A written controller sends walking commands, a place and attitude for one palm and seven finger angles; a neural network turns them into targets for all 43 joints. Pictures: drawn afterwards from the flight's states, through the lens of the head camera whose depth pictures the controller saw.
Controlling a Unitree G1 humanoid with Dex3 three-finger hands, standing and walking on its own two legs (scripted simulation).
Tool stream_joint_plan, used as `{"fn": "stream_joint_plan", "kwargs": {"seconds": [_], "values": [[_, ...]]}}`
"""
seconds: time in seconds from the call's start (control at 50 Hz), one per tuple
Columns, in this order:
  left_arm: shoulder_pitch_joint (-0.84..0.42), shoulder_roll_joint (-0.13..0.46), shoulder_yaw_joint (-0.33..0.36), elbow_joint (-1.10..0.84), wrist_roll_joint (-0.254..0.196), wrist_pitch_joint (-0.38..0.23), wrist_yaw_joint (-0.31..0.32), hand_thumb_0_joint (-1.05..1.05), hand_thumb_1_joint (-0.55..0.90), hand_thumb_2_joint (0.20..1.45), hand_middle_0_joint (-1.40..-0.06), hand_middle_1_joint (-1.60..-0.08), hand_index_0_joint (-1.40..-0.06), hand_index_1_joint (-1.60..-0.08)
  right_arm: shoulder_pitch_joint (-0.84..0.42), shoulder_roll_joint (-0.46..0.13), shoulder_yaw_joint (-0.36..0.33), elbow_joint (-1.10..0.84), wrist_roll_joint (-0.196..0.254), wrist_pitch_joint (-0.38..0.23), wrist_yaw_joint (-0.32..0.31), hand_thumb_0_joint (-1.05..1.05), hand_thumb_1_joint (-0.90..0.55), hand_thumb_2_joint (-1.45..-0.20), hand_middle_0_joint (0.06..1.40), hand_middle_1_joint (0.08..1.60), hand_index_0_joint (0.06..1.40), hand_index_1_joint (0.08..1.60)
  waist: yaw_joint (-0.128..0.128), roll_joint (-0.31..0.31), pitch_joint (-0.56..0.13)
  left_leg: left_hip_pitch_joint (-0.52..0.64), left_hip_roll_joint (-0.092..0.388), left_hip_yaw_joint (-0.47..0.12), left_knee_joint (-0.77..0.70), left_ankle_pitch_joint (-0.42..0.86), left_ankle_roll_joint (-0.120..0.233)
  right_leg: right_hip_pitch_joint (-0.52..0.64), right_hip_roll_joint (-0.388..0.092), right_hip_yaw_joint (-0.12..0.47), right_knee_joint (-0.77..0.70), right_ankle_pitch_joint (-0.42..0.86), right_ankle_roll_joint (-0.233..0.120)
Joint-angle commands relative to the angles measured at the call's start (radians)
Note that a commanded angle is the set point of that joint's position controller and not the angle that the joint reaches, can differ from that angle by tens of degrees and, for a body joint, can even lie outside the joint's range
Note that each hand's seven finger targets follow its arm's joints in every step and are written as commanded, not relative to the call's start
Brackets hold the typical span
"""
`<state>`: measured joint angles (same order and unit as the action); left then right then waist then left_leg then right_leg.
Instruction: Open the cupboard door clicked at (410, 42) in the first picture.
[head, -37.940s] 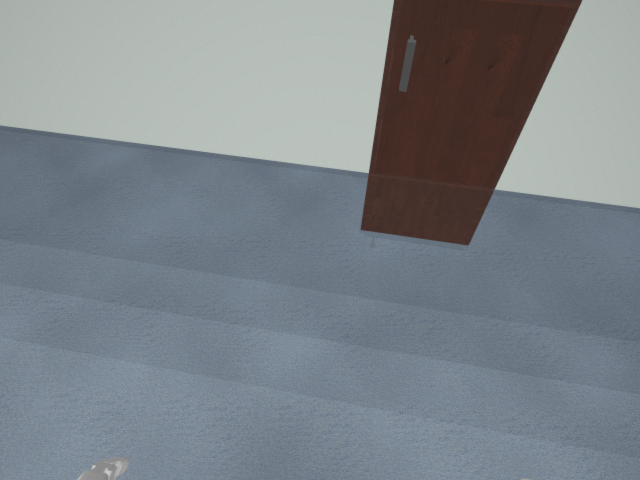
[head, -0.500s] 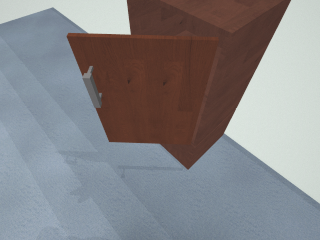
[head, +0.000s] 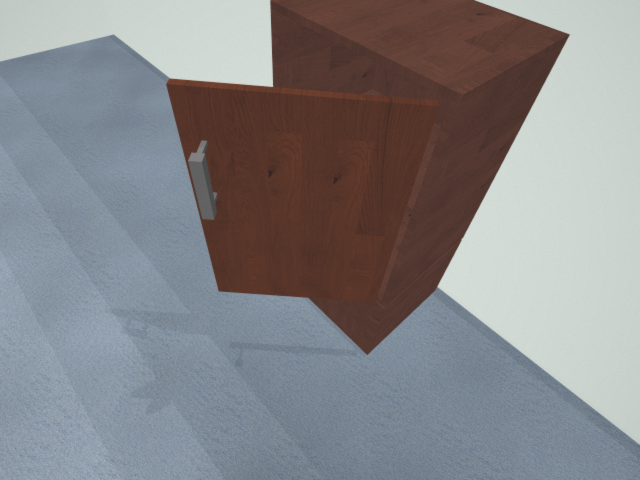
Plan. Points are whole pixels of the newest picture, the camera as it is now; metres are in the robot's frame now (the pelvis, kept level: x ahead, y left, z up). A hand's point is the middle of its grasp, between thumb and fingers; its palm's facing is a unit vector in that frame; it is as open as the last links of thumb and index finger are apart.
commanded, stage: come to a stop and stand still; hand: left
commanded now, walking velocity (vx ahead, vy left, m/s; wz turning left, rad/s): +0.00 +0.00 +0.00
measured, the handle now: (206, 180) +0.59 +0.25 -0.01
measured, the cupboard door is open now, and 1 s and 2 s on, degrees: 44 44 44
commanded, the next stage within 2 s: look again from close up in 0.14 s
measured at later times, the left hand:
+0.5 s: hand out of the picture +0.01 +0.19 -0.18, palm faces +0.01 -0.98 -0.20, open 7.4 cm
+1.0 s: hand out of the picture -0.05 +0.17 -0.19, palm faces +0.05 -0.99 -0.15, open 7.4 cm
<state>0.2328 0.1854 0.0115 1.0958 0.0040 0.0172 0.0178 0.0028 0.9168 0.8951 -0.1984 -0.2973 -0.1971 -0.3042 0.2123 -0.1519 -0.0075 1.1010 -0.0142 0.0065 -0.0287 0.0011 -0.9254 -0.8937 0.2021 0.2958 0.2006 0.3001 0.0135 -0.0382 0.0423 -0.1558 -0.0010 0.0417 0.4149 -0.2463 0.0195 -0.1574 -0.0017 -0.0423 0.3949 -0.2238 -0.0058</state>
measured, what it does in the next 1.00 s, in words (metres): stands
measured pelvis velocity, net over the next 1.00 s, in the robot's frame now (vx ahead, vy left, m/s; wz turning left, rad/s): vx -0.03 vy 0.01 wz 0.00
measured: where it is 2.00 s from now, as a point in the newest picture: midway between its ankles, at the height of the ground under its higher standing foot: outside the picture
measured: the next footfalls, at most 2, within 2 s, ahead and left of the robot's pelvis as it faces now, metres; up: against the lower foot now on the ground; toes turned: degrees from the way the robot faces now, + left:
right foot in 1.48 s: +0.15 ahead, -0.09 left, +0.00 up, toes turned -1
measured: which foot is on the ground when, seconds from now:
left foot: down 0.00-1.00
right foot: down 0.00-1.00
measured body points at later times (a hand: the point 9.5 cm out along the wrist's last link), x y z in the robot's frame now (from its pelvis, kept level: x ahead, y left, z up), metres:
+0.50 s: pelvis -0.01 +0.02 -0.01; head -0.01 +0.02 +0.44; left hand +0.01 +0.24 -0.17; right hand +0.00 -0.20 -0.17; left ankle -0.01 +0.10 -0.74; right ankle -0.01 -0.11 -0.74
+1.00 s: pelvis -0.03 +0.01 -0.01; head -0.04 +0.02 +0.44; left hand -0.06 +0.22 -0.17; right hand -0.04 -0.22 -0.16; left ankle -0.01 +0.10 -0.74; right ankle -0.01 -0.11 -0.74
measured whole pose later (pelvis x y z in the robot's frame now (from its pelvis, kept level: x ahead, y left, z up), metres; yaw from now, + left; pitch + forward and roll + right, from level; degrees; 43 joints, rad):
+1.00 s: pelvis -0.03 +0.01 -0.01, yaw +0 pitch -2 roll +0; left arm 0.38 0.14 0.00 1.09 0.02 0.00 0.02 0.00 0.91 0.90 -0.20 -0.30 -0.20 -0.30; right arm 0.34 -0.15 0.00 1.09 -0.02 0.00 -0.01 0.00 -0.91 -0.89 0.20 0.30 0.20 0.30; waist 0.01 -0.02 0.00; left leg -0.22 -0.02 0.05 0.54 -0.31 0.04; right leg -0.23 -0.02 -0.03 0.52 -0.27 -0.01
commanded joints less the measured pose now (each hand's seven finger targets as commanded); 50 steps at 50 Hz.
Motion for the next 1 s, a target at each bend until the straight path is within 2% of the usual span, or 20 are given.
{"fn": "stream_joint_plan", "kwargs": {"seconds": [0.0, 0.1, 0.2, 0.22, 0.24, 0.26, 0.28, 0.3, 0.32, 0.36, 0.4, 0.46, 0.52, 0.58, 0.78, 0.84, 0.86, 0.88, 0.92, 0.98], "values": [[0.036, 0.085, 0.01, -0.028, 0.004, -0.023, 0.004, 0.0, 0.9, 0.9, -0.2, -0.3, -0.2, -0.3, 0.051, -0.122, -0.016, -0.021, 0.001, -0.02, -0.006, 0.0, -0.9, -0.9, 0.2, 0.3, 0.2, 0.3, -0.007, 0.038, -0.012, -0.031, 0.108, -0.105, -0.12, 0.061, 0.0, 0.006, -0.099, 0.105, -0.084, 0.046, -0.016], [0.055, 0.078, 0.004, -0.007, 0.002, -0.025, 0.007, 0.0, 0.9, 0.9, -0.2, -0.3, -0.2, -0.3, 0.083, -0.111, -0.009, 0.001, 0.001, -0.023, -0.009, 0.0, -0.9, -0.9, 0.2, 0.3, 0.2, 0.3, -0.008, 0.041, 0.023, -0.034, 0.106, -0.098, -0.128, 0.081, 0.0, -0.002, -0.1, 0.102, -0.085, 0.059, -0.019], [0.075, 0.071, 0.002, 0.005, 0.001, -0.028, 0.011, 0.0, 0.9, 0.9, -0.2, -0.3, -0.2, -0.3, 0.11, -0.101, -0.005, 0.016, 0.002, -0.028, -0.012, 0.0, -0.9, -0.9, 0.2, 0.3, 0.2, 0.3, -0.008, 0.034, 0.009, -0.013, 0.105, -0.095, -0.118, 0.143, 0.003, 0.009, -0.104, 0.097, -0.073, 0.102, -0.02], [0.148, 0.074, -0.016, 0.027, 0.02, -0.056, 0.057, 0.0, 0.9, 0.9, -0.2, -0.3, -0.2, -0.3, 0.026, -0.132, 0.0, -0.054, 0.012, -0.048, 0.003, 0.0, -0.9, -0.9, 0.2, 0.3, 0.2, 0.3, 0.017, 0.151, 0.037, -0.055, 0.119, -0.043, 0.077, 0.293, -0.017, -0.045, -0.152, 0.118, -0.017, 0.379, -0.017], [0.14, 0.12, -0.007, 0.013, 0.018, -0.073, 0.051, 0.0, 0.9, 0.9, -0.2, -0.3, -0.2, -0.3, 0.045, -0.105, 0.008, -0.081, 0.011, -0.046, 0.005, 0.0, -0.9, -0.9, 0.2, 0.3, 0.2, 0.3, -0.021, 0.127, 0.015, -0.059, 0.085, -0.052, 0.063, 0.299, -0.023, -0.014, -0.17, 0.109, 0.031, 0.581, -0.029], [0.138, 0.099, -0.006, -0.008, 0.013, -0.069, 0.044, 0.0, 0.9, 0.9, -0.2, -0.3, -0.2, -0.3, 0.131, -0.077, 0.002, -0.067, 0.002, -0.055, -0.002, 0.0, -0.9, -0.9, 0.2, 0.3, 0.2, 0.3, -0.033, 0.149, -0.072, -0.028, 0.08, -0.065, 0.035, 0.288, -0.012, 0.035, -0.162, 0.115, 0.084, 0.534, -0.044], [0.135, 0.087, -0.009, -0.008, 0.009, -0.066, 0.041, 0.0, 0.9, 0.9, -0.2, -0.3, -0.2, -0.3, 0.16, -0.084, -0.001, -0.06, 0.002, -0.058, -0.008, 0.0, -0.9, -0.9, 0.2, 0.3, 0.2, 0.3, -0.031, 0.117, -0.153, -0.003, 0.1, -0.085, 0.053, 0.368, -0.001, 0.061, -0.142, 0.094, 0.095, 0.441, -0.048], [0.128, 0.077, -0.011, -0.009, 0.007, -0.063, 0.039, 0.0, 0.9, 0.9, -0.2, -0.3, -0.2, -0.3, 0.162, -0.097, -0.002, -0.058, 0.004, -0.056, -0.011, 0.0, -0.9, -0.9, 0.2, 0.3, 0.2, 0.3, -0.03, 0.082, -0.175, 0.016, 0.116, -0.097, 0.056, 0.416, 0.005, 0.061, -0.126, 0.081, 0.096, 0.363, -0.045], [0.127, 0.068, -0.01, -0.015, 0.006, -0.058, 0.036, 0.0, 0.9, 0.9, -0.2, -0.3, -0.2, -0.3, 0.156, -0.107, -0.004, -0.066, 0.006, -0.053, -0.012, 0.0, -0.9, -0.9, 0.2, 0.3, 0.2, 0.3, -0.028, 0.044, -0.169, 0.017, 0.124, -0.098, 0.05, 0.405, 0.011, 0.048, -0.115, 0.074, 0.09, 0.291, -0.041], [0.111, 0.055, -0.011, -0.025, 0.011, -0.047, 0.034, 0.0, 0.9, 0.9, -0.2, -0.3, -0.2, -0.3, 0.149, -0.114, -0.007, -0.073, 0.001, -0.052, -0.013, 0.0, -0.9, -0.9, 0.2, 0.3, 0.2, 0.3, -0.024, 0.024, -0.08, -0.033, 0.124, -0.109, 0.033, 0.374, 0.017, 0.004, -0.099, 0.067, 0.092, 0.184, -0.036], [0.108, 0.05, -0.012, -0.03, 0.011, -0.04, 0.03, 0.0, 0.9, 0.9, -0.2, -0.3, -0.2, -0.3, 0.133, -0.111, -0.006, -0.08, 0.002, -0.048, -0.01, 0.0, -0.9, -0.9, 0.2, 0.3, 0.2, 0.3, -0.019, 0.02, 0.011, -0.088, 0.116, -0.118, -0.01, 0.245, 0.022, -0.041, -0.096, 0.076, 0.067, 0.1, -0.031], [0.103, 0.057, -0.012, -0.039, 0.012, -0.037, 0.026, 0.0, 0.9, 0.9, -0.2, -0.3, -0.2, -0.3, 0.122, -0.111, -0.006, -0.086, 0.001, -0.043, -0.003, 0.0, -0.9, -0.9, 0.2, 0.3, 0.2, 0.3, -0.017, 0.033, 0.086, -0.141, 0.103, -0.13, -0.068, 0.068, 0.023, -0.076, -0.091, 0.086, 0.045, 0.02, -0.03], [0.108, 0.06, -0.01, -0.048, 0.013, -0.036, 0.023, 0.0, 0.9, 0.9, -0.2, -0.3, -0.2, -0.3, 0.117, -0.121, -0.011, -0.088, 0.001, -0.044, 0.0, 0.0, -0.9, -0.9, 0.2, 0.3, 0.2, 0.3, -0.014, 0.036, 0.087, -0.154, 0.1, -0.14, -0.103, -0.033, 0.025, -0.074, -0.087, 0.089, 0.036, 0.005, -0.028], [0.117, 0.061, -0.008, -0.054, 0.013, -0.035, 0.022, 0.0, 0.9, 0.9, -0.2, -0.3, -0.2, -0.3, 0.119, -0.12, -0.01, -0.085, 0.001, -0.044, 0.001, 0.0, -0.9, -0.9, 0.2, 0.3, 0.2, 0.3, -0.013, 0.042, 0.057, -0.146, 0.099, -0.138, -0.11, -0.056, 0.027, -0.054, -0.091, 0.085, 0.029, 0.011, -0.026], [0.131, 0.061, -0.01, -0.051, 0.013, -0.04, 0.018, 0.0, 0.9, 0.9, -0.2, -0.3, -0.2, -0.3, 0.118, -0.111, -0.009, -0.062, 0.003, -0.039, 0.004, 0.0, -0.9, -0.9, 0.2, 0.3, 0.2, 0.3, -0.016, 0.035, 0.047, -0.122, 0.09, -0.119, -0.109, -0.075, 0.02, -0.072, -0.097, 0.104, -0.019, -0.018, -0.025], [0.159, 0.063, -0.003, -0.046, 0.021, -0.036, 0.015, 0.0, 0.9, 0.9, -0.2, -0.3, -0.2, -0.3, 0.141, -0.112, -0.01, -0.05, -0.003, -0.028, 0.009, 0.0, -0.9, -0.9, 0.2, 0.3, 0.2, 0.3, -0.011, 0.023, 0.042, -0.139, 0.08, -0.11, -0.09, -0.24, 0.026, -0.081, -0.095, 0.111, -0.02, -0.215, -0.036], [0.167, 0.062, 0.002, -0.048, 0.023, -0.034, 0.013, 0.0, 0.9, 0.9, -0.2, -0.3, -0.2, -0.3, 0.139, -0.113, -0.014, -0.052, -0.006, -0.024, 0.01, 0.0, -0.9, -0.9, 0.2, 0.3, 0.2, 0.3, -0.008, 0.03, 0.057, -0.158, 0.075, -0.106, -0.079, -0.286, 0.027, -0.098, -0.096, 0.123, -0.023, -0.278, -0.041], [0.175, 0.066, 0.006, -0.049, 0.024, -0.032, 0.011, 0.0, 0.9, 0.9, -0.2, -0.3, -0.2, -0.3, 0.138, -0.109, -0.014, -0.054, -0.007, -0.021, 0.013, 0.0, -0.9, -0.9, 0.2, 0.3, 0.2, 0.3, -0.004, 0.007, 0.073, -0.18, 0.067, -0.102, -0.065, -0.311, 0.03, -0.109, -0.103, 0.137, -0.036, -0.329, -0.046], [0.188, 0.076, 0.014, -0.05, 0.023, -0.032, 0.008, 0.0, 0.9, 0.9, -0.2, -0.3, -0.2, -0.3, 0.142, -0.097, -0.013, -0.057, -0.009, -0.018, 0.015, 0.0, -0.9, -0.9, 0.2, 0.3, 0.2, 0.3, 0.0, -0.023, 0.114, -0.219, 0.04, -0.075, -0.004, -0.305, 0.026, -0.138, -0.124, 0.19, -0.071, -0.41, -0.065], [0.221, 0.094, 0.03, -0.049, 0.017, -0.038, 0.008, 0.0, 0.9, 0.9, -0.2, -0.3, -0.2, -0.3, 0.156, -0.065, -0.009, -0.062, -0.008, -0.023, 0.017, 0.0, -0.9, -0.9, 0.2, 0.3, 0.2, 0.3, 0.002, -0.097, 0.119, -0.242, -0.004, -0.004, 0.136, -0.184, 0.017, -0.118, -0.193, 0.287, -0.135, -0.448, -0.111]]}}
